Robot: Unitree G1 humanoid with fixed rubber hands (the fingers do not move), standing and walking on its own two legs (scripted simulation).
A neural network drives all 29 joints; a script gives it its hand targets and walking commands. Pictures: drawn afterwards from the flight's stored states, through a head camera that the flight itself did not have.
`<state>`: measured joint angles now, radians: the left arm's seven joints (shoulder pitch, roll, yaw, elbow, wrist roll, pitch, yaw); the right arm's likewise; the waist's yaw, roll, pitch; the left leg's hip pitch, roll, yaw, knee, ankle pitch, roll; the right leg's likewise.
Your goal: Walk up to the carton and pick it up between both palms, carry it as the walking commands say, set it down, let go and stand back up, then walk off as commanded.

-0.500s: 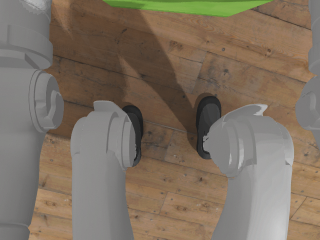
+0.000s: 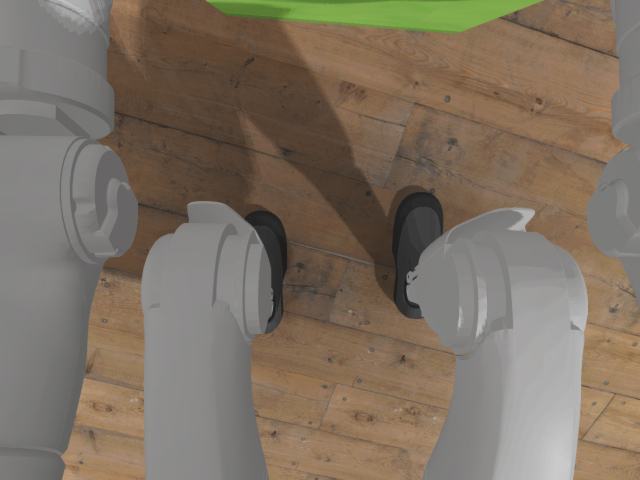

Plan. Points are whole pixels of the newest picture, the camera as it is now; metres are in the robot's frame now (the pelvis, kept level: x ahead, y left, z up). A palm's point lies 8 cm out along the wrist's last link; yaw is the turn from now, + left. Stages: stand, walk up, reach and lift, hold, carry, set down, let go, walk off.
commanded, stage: reach and lift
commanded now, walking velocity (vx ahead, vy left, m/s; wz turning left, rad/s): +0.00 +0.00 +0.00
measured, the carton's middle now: out of the picture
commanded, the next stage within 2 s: none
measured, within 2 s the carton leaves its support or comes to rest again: leaves its support in 0.40 s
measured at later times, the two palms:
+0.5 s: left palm out of the picture +0.60 +0.17 -0.12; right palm out of the picture +0.59 -0.21 -0.13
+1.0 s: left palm out of the picture +0.59 +0.17 -0.05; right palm out of the picture +0.58 -0.21 -0.06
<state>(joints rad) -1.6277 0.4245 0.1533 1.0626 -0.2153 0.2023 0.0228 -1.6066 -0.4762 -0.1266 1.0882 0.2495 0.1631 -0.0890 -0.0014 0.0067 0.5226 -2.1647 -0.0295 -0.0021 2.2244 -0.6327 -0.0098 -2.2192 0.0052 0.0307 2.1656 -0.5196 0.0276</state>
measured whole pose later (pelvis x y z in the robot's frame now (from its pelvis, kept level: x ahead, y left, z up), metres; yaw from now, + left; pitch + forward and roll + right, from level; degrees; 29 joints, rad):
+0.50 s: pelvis +0.00 +0.00 +0.00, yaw +0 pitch +32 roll +0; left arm -1.62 0.43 0.13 0.89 -0.18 0.31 0.05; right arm -1.60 -0.48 -0.18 0.92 0.23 0.28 -0.11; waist 0.00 0.02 0.53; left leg -2.15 -0.03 0.00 2.22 -0.63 -0.01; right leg -2.21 0.01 0.03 2.17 -0.52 0.02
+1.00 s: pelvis -0.01 +0.00 +0.04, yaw +0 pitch +30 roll +1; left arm -1.54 0.36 0.32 0.71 -0.08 0.45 0.01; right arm -1.57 -0.43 -0.27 0.77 0.09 0.44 -0.07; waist 0.00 0.03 0.51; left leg -2.01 -0.03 0.00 2.09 -0.61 -0.01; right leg -2.06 0.04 0.06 2.04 -0.50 0.04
